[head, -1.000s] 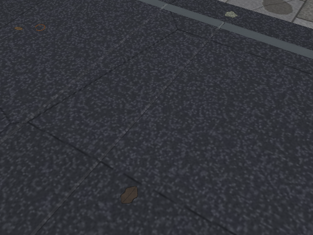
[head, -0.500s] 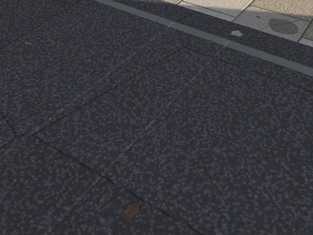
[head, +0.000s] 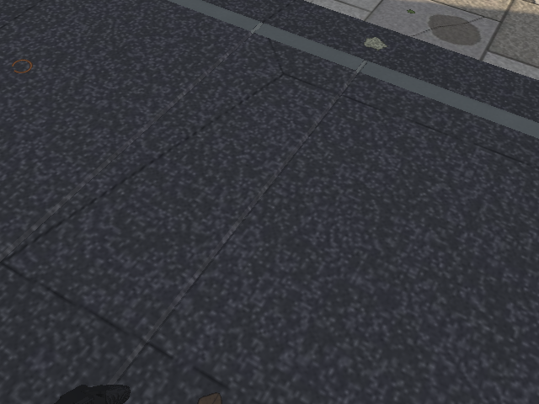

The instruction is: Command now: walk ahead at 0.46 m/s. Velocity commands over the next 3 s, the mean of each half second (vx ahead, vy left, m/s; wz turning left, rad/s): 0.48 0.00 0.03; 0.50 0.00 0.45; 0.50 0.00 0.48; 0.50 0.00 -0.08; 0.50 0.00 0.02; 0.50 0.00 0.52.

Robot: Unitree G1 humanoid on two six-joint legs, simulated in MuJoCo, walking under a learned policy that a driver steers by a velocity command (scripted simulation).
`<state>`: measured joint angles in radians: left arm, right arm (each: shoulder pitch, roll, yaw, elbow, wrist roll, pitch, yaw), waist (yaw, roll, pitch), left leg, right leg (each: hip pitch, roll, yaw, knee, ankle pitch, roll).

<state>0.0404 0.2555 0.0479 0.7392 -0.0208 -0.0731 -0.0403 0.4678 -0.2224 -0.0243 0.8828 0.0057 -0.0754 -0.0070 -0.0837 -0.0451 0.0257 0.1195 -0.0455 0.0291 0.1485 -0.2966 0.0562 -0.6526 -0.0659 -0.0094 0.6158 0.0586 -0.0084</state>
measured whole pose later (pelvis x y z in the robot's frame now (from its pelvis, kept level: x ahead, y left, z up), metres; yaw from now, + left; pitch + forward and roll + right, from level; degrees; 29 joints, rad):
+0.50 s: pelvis +0.29 -0.03 +0.01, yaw +2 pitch +1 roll -3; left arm 0.33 0.27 0.05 0.90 0.00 -0.10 -0.02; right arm 0.12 -0.28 -0.04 0.76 0.01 -0.07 0.00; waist 0.07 0.05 0.02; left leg -0.69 0.14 -0.04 0.70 0.06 0.00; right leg -0.01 0.09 -0.07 0.19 -0.20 -0.07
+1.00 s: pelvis +0.58 +0.06 +0.01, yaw +17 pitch +2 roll +0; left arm 0.06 0.30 0.04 0.73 0.01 -0.09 -0.01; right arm 0.35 -0.28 -0.06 0.72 0.02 -0.05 0.00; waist -0.06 -0.03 0.03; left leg -0.15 -0.11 -0.12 0.33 -0.20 0.09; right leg -0.66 -0.08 0.11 0.69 -0.02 0.06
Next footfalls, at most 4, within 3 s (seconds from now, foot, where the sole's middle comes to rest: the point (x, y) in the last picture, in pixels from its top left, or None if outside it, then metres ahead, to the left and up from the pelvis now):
0.12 right None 0.27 -0.12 -0.78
0.66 left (197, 367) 0.58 0.12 -0.78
1.16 right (241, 258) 0.89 0.00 -0.78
1.68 left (114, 233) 1.00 0.37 -0.78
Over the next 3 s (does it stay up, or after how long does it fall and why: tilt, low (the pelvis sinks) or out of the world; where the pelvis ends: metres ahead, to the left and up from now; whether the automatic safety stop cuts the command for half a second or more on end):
stays up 1.52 0.56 0.01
